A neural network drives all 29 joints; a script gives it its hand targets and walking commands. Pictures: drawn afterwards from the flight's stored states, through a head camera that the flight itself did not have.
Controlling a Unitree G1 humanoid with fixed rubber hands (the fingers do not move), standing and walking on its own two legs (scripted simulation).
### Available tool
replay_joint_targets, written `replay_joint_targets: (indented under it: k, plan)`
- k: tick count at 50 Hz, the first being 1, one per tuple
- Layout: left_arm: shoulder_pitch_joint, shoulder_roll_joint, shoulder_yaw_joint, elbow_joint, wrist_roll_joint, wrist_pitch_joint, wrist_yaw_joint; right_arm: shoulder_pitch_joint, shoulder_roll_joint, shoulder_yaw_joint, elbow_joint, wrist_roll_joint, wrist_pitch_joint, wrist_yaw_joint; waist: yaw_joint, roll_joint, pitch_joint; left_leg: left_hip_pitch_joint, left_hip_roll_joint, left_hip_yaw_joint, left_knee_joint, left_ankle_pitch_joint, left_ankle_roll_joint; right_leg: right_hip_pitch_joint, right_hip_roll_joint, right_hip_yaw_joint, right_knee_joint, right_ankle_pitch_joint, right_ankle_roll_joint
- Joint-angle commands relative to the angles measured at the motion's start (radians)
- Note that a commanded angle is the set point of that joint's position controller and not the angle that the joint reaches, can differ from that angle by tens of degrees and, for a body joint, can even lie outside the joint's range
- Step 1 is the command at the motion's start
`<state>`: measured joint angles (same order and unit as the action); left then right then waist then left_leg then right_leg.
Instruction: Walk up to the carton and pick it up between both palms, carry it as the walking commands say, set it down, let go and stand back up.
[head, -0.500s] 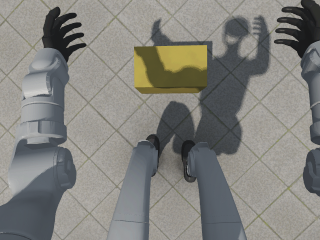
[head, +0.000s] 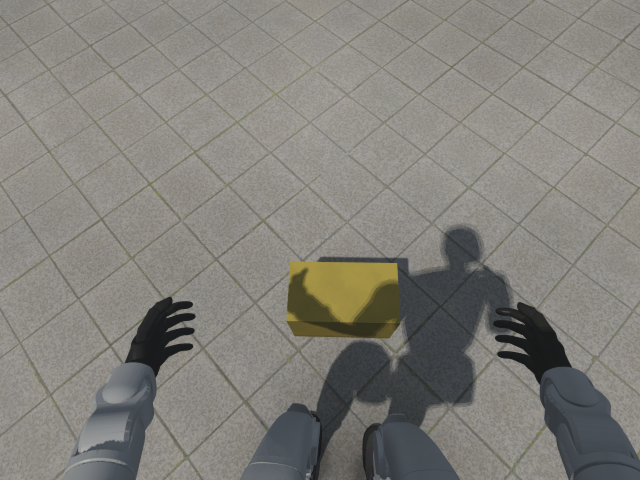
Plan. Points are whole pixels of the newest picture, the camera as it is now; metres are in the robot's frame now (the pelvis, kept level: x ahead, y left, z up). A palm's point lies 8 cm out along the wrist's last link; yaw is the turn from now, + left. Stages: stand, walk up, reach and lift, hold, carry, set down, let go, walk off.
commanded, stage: let go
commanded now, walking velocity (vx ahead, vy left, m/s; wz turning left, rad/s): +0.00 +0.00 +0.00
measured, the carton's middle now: (342, 302) +0.47 +0.00 -0.62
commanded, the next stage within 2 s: stand in 0.66 s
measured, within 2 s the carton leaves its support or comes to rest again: neither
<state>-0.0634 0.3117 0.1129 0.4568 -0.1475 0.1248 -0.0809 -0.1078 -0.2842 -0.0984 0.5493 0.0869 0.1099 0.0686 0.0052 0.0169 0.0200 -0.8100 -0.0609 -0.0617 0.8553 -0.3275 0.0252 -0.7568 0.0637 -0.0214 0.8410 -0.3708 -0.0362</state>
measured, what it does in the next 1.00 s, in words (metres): stands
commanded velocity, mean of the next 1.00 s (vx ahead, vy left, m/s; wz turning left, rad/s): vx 0.00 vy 0.00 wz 0.00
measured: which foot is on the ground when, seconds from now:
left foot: down 0.00-1.00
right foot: down 0.00-1.00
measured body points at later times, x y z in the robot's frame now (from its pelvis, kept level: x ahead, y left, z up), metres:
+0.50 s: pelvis +0.00 +0.00 +0.03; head +0.00 +0.01 +0.48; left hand +0.18 +0.26 -0.03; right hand +0.17 -0.25 -0.04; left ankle +0.04 +0.10 -0.69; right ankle +0.01 -0.09 -0.69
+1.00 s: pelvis +0.03 +0.00 +0.03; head +0.02 +0.00 +0.48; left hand +0.17 +0.28 -0.05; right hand +0.20 -0.26 -0.04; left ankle +0.04 +0.10 -0.69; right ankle +0.01 -0.09 -0.69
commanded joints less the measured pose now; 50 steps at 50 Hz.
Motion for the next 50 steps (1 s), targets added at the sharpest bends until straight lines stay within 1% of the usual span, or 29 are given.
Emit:
replay_joint_targets:
  k: [1,4,5,6,8,10,14,18,19,20,22,24,25,26,27,29,31,32,33,34,35,36,37,38,40,43,44,47,50]
  plan:
    - [0.077,0.025,-0.085,-0.203,0.059,-0.070,0.010,0.093,-0.049,0.014,-0.287,-0.039,-0.074,-0.001,-0.036,0.019,-0.466,0.630,0.063,-0.037,-0.222,0.416,-0.039,0.373,-0.049,0.083,-0.245,0.311,0.028]
    - [0.150,0.006,-0.084,-0.212,0.080,-0.074,0.009,0.154,-0.029,0.037,-0.298,-0.045,-0.078,-0.002,-0.028,0.013,-0.352,0.646,0.056,-0.022,-0.280,0.336,-0.036,0.434,-0.054,0.077,-0.305,0.275,0.028]
    - [0.195,0.000,-0.085,-0.224,0.089,-0.076,0.008,0.193,-0.024,0.041,-0.314,-0.047,-0.079,-0.002,-0.030,0.012,-0.334,0.674,0.053,-0.017,-0.299,0.329,-0.037,0.457,-0.053,0.076,-0.323,0.278,0.028]
    - [0.219,-0.007,-0.079,-0.222,0.093,-0.072,0.006,0.215,-0.026,0.043,-0.315,-0.053,-0.077,-0.003,-0.033,-0.004,-0.292,0.679,0.051,-0.008,-0.318,0.295,-0.036,0.477,-0.056,0.077,-0.347,0.257,0.028]
    - [0.234,0.001,-0.071,-0.232,0.110,-0.066,0.004,0.222,-0.025,0.049,-0.320,-0.057,-0.070,-0.001,-0.028,-0.011,-0.190,0.691,0.050,0.006,-0.357,0.221,-0.034,0.483,-0.060,0.071,-0.385,0.192,0.028]
    - [0.256,-0.006,-0.078,-0.230,0.112,-0.054,-0.003,0.244,-0.025,0.048,-0.320,-0.063,-0.061,0.000,-0.031,-0.023,-0.108,0.726,0.048,0.021,-0.377,0.175,-0.035,0.474,-0.074,0.073,-0.428,0.136,0.015]
    - [0.222,0.014,-0.086,-0.238,0.108,-0.030,-0.015,0.241,-0.029,0.044,-0.313,-0.065,-0.039,0.009,-0.026,-0.029,0.010,0.773,0.041,0.037,-0.382,0.119,-0.039,0.434,-0.086,0.076,-0.470,0.065,-0.008]
    - [0.215,0.017,-0.080,-0.227,0.111,0.003,-0.022,0.228,-0.035,0.042,-0.325,-0.070,-0.012,0.016,-0.014,-0.036,0.036,0.800,0.034,0.044,-0.383,0.095,-0.041,0.437,-0.088,0.076,-0.483,0.041,-0.015]
    - [0.216,0.018,-0.082,-0.233,0.111,0.008,-0.022,0.239,-0.034,0.038,-0.320,-0.071,-0.006,0.018,-0.021,-0.039,0.039,0.816,0.033,0.046,-0.382,0.098,-0.041,0.427,-0.087,0.076,-0.484,0.042,-0.017]
    - [0.221,0.024,-0.077,-0.229,0.116,0.014,-0.023,0.235,-0.037,0.039,-0.326,-0.070,0.000,0.020,-0.013,-0.040,0.040,0.818,0.031,0.043,-0.383,0.092,-0.039,0.431,-0.085,0.073,-0.484,0.034,-0.016]
    - [0.226,0.027,-0.075,-0.237,0.122,0.024,-0.025,0.237,-0.036,0.034,-0.333,-0.074,0.010,0.021,-0.017,-0.041,0.046,0.822,0.029,0.040,-0.384,0.084,-0.038,0.437,-0.082,0.072,-0.483,0.029,-0.015]
    - [0.226,0.022,-0.080,-0.236,0.124,0.032,-0.026,0.241,-0.037,0.034,-0.328,-0.077,0.018,0.020,-0.027,-0.034,0.060,0.812,0.028,0.041,-0.386,0.080,-0.036,0.444,-0.075,0.070,-0.478,0.035,-0.014]
    - [0.218,0.024,-0.076,-0.246,0.130,0.033,-0.025,0.236,-0.036,0.035,-0.329,-0.076,0.021,0.020,-0.027,-0.022,0.055,0.809,0.026,0.039,-0.385,0.081,-0.036,0.454,-0.072,0.068,-0.470,0.041,-0.012]
    - [0.224,0.025,-0.074,-0.246,0.132,0.035,-0.023,0.234,-0.037,0.034,-0.337,-0.076,0.023,0.023,-0.020,-0.025,0.053,0.808,0.028,0.036,-0.386,0.079,-0.034,0.464,-0.068,0.064,-0.464,0.039,-0.010]
    - [0.225,0.027,-0.075,-0.246,0.133,0.036,-0.024,0.235,-0.038,0.035,-0.336,-0.075,0.024,0.022,-0.023,-0.018,0.057,0.801,0.028,0.036,-0.385,0.080,-0.033,0.471,-0.068,0.065,-0.462,0.044,-0.012]
    - [0.217,0.023,-0.075,-0.256,0.134,0.037,-0.022,0.219,-0.039,0.032,-0.346,-0.077,0.024,0.020,-0.026,-0.029,0.042,0.800,0.029,0.030,-0.379,0.092,-0.030,0.483,-0.065,0.063,-0.453,0.049,-0.011]
    - [0.224,0.012,-0.074,-0.249,0.133,0.059,-0.006,0.244,-0.037,0.032,-0.315,-0.076,0.015,0.010,-0.028,-0.015,0.035,0.780,0.033,0.021,-0.379,0.087,-0.027,0.502,-0.066,0.056,-0.437,0.063,-0.011]
    - [0.209,0.012,-0.069,-0.269,0.136,0.066,0.003,0.241,-0.042,0.031,-0.325,-0.077,0.009,0.006,-0.030,-0.002,0.029,0.763,0.037,0.018,-0.381,0.063,-0.026,0.519,-0.064,0.051,-0.424,0.062,-0.008]
    - [0.213,0.006,-0.066,-0.264,0.137,0.080,0.013,0.247,-0.041,0.032,-0.316,-0.076,0.004,0.002,-0.026,-0.001,0.031,0.753,0.037,0.019,-0.380,0.054,-0.026,0.516,-0.064,0.045,-0.417,0.058,-0.007]
    - [0.210,0.133,0.003,-0.086,0.193,-0.011,0.065,0.269,-0.154,0.007,-0.088,-0.122,-0.053,-0.035,-0.004,-0.047,-0.144,0.576,0.102,-0.100,-0.400,-0.042,-0.024,0.518,-0.087,0.103,-0.360,-0.011,0.029]
    - [0.213,0.156,0.006,-0.068,0.204,-0.047,0.079,0.258,-0.174,-0.002,-0.082,-0.137,-0.076,-0.044,-0.007,-0.043,-0.113,0.550,0.103,-0.132,-0.424,-0.160,-0.014,0.480,-0.090,0.125,-0.364,-0.103,0.034]
    - [0.217,0.147,0.002,-0.050,0.212,-0.069,0.081,0.241,-0.190,-0.004,-0.078,-0.151,-0.090,-0.048,-0.001,-0.025,-0.082,0.516,0.106,-0.147,-0.439,-0.241,-0.008,0.437,-0.088,0.132,-0.364,-0.142,0.035]
    - [0.208,0.144,0.001,-0.035,0.216,-0.086,0.081,0.234,-0.188,-0.004,-0.068,-0.157,-0.102,-0.048,-0.001,0.002,-0.074,0.489,0.111,-0.162,-0.452,-0.284,0.001,0.426,-0.088,0.137,-0.362,-0.153,0.035]
    - [0.214,0.138,-0.001,-0.018,0.217,-0.101,0.081,0.235,-0.190,-0.007,-0.061,-0.159,-0.112,-0.052,0.003,0.017,-0.064,0.474,0.111,-0.163,-0.461,-0.290,0.004,0.418,-0.084,0.141,-0.361,-0.149,0.032]
    - [0.220,0.143,0.002,0.015,0.213,-0.125,0.078,0.244,-0.190,-0.009,-0.047,-0.156,-0.122,-0.056,0.009,0.022,-0.074,0.486,0.116,-0.167,-0.466,-0.224,0.009,0.431,-0.081,0.137,-0.357,-0.086,0.025]
    - [0.217,0.157,0.006,0.052,0.210,-0.148,0.083,0.243,-0.187,-0.010,-0.037,-0.144,-0.133,-0.059,0.008,-0.033,-0.094,0.523,0.106,-0.137,-0.417,-0.051,0.007,0.457,-0.101,0.156,-0.383,0.019,0.018]
    - [0.213,0.162,0.008,0.060,0.208,-0.153,0.086,0.251,-0.184,-0.010,-0.029,-0.144,-0.137,-0.061,0.003,-0.038,-0.119,0.555,0.105,-0.123,-0.398,0.018,0.005,0.466,-0.109,0.163,-0.382,0.064,0.017]
    - [0.220,0.166,0.006,0.088,0.201,-0.160,0.094,0.273,-0.180,-0.005,-0.013,-0.138,-0.145,-0.068,-0.002,-0.044,-0.172,0.617,0.109,-0.101,-0.345,0.238,0.009,0.508,-0.131,0.171,-0.373,0.237,0.014]
    - [0.229,0.158,0.005,0.111,0.194,-0.161,0.098,0.275,-0.184,-0.004,0.000,-0.135,-0.146,-0.072,0.002,-0.045,-0.208,0.651,0.122,-0.098,-0.331,0.359,0.012,0.541,-0.130,0.159,-0.355,0.348,0.016]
